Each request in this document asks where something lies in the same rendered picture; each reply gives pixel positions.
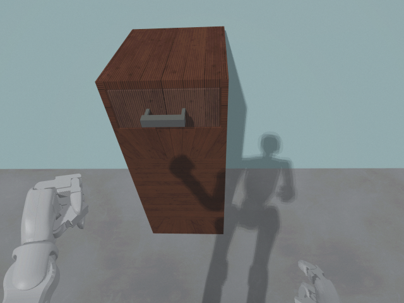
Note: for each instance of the drawer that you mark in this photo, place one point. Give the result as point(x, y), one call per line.
point(202, 105)

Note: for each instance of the robot left forearm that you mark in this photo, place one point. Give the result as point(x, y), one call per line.
point(34, 275)

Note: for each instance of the robot left hand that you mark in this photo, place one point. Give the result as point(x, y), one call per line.
point(42, 206)

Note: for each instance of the robot right hand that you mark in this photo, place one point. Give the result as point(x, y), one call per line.
point(323, 291)

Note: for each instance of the handle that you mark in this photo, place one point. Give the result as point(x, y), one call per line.
point(153, 121)

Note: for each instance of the cabinet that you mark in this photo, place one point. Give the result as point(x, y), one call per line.
point(178, 172)

